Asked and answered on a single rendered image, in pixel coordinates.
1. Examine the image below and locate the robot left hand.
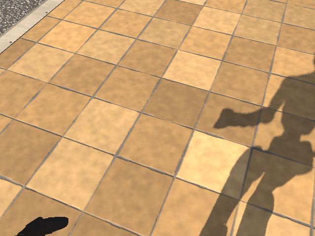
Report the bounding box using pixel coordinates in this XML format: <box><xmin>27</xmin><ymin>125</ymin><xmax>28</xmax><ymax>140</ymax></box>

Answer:
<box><xmin>15</xmin><ymin>216</ymin><xmax>69</xmax><ymax>236</ymax></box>

